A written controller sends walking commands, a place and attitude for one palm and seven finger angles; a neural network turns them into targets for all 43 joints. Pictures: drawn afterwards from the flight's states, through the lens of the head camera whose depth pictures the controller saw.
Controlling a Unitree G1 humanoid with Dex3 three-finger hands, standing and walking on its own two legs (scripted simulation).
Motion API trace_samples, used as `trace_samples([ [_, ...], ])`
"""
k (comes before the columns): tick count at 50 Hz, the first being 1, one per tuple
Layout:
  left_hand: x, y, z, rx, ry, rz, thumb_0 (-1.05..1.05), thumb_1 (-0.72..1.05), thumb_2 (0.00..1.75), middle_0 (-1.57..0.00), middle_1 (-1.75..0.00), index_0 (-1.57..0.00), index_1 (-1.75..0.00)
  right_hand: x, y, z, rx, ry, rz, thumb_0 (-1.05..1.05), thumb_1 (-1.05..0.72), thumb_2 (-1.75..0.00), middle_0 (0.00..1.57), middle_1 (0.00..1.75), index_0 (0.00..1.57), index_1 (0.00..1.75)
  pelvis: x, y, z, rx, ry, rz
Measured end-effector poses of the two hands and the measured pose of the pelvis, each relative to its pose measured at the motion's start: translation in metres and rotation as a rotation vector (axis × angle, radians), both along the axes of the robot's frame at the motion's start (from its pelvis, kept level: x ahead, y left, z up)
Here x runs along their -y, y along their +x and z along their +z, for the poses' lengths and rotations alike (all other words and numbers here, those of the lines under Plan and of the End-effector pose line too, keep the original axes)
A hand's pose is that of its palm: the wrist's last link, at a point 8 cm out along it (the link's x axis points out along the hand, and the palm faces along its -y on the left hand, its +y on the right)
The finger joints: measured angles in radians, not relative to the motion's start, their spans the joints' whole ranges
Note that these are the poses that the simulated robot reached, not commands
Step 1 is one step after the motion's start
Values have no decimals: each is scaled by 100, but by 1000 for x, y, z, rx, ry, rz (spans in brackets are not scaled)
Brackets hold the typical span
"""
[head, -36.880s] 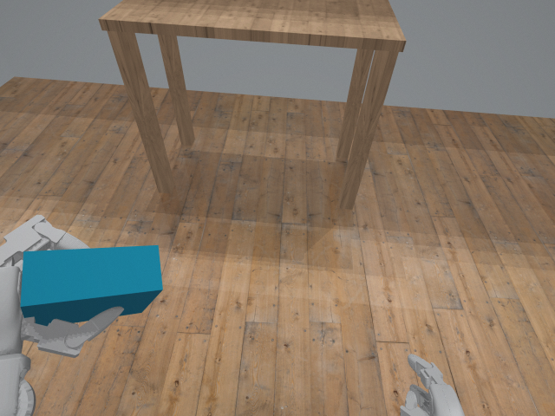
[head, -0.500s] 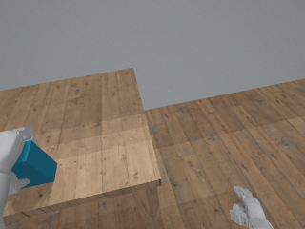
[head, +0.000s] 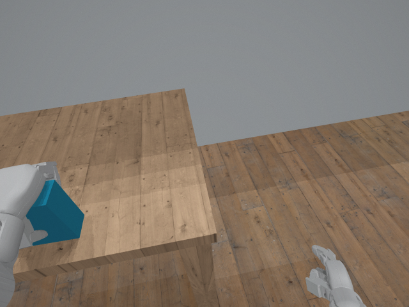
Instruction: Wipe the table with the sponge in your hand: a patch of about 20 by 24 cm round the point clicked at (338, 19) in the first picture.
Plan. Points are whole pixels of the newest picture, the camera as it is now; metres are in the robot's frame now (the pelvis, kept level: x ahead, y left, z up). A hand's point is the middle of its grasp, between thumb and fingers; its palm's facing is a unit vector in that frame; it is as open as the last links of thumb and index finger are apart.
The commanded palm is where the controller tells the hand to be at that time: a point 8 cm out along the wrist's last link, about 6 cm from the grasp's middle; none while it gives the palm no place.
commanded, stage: lift the sponge slowly off the table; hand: left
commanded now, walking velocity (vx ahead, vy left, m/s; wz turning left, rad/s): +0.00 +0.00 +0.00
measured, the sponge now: (40, 221) +0.20 +0.34 +0.10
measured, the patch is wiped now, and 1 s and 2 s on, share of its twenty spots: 0.95 0.95 0.95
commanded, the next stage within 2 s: bring the sponge back beside the body in 1.60 s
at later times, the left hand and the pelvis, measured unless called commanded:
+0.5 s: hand (28, 195) +0.21 +0.32 +0.17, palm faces +0.06 +0.01 -1.00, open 9.4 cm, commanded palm +0.17 +0.33 +0.24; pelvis -0.01 -0.01 +0.00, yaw +1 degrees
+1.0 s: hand (20, 181) +0.21 +0.32 +0.20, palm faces +0.09 +0.04 -0.99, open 9.4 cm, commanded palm +0.16 +0.33 +0.27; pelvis -0.02 +0.00 +0.00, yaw +1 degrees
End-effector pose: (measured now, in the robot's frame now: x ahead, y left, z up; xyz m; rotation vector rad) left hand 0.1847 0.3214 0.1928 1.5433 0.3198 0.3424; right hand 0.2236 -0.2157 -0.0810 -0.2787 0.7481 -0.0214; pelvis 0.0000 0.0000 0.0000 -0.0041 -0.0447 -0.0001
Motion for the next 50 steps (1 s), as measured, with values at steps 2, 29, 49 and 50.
trace_samples([
  [2, 1, 0, 1, 0, -1, -4, -2, -48, 111, -75, -139, -81, -145, 1, 1, 1, 3, -3, 2, 1, -91, -90, 21, 30, 20, 29, 1, 0, 0, 2, -1, 1],
  [29, 15, -1, 34, 36, 28, -37, -2, -49, 111, -77, -137, -83, -143, -6, 6, 4, 41, 33, 35, 1, -91, -90, 21, 30, 20, 29, 7, -9, 1, 13, 2, 5],
  [49, 11, 2, 53, 67, 40, -58, -2, -49, 111, -77, -137, -83, -143, -6, -9, 2, 42, 14, 36, 1, -91, -90, 21, 30, 20, 29, 5, -22, 0, 20, 0, 18],
  [50, 13, 3, 56, 77, 45, -71, -2, -49, 111, -77, -137, -83, -143, -7, -9, 3, 44, 19, 36, 1, -91, -90, 21, 30, 20, 29, 5, -22, 0, 20, 0, 16],
])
